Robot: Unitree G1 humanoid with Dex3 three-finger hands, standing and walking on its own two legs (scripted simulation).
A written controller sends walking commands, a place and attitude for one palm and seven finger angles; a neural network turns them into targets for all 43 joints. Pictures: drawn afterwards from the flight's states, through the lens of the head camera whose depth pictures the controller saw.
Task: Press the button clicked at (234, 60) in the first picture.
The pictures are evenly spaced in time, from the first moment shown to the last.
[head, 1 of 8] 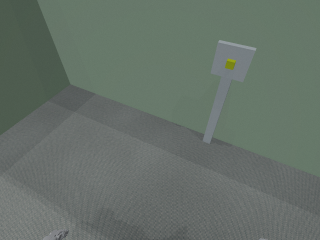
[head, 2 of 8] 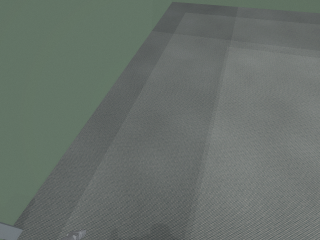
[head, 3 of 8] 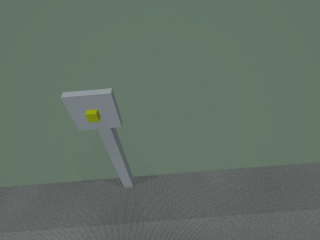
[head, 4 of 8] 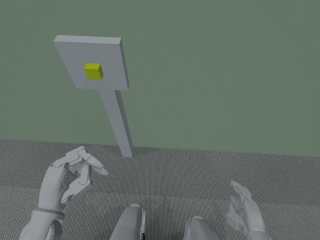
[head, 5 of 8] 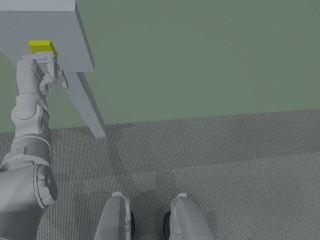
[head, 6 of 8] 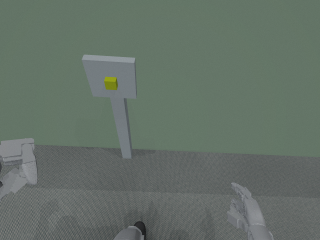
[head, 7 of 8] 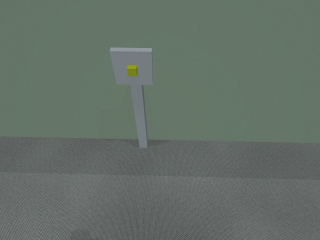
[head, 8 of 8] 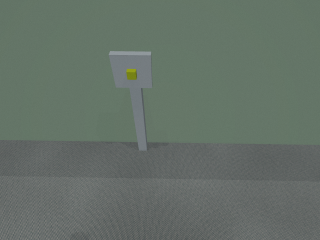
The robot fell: no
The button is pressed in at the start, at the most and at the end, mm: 0 11 0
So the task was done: yes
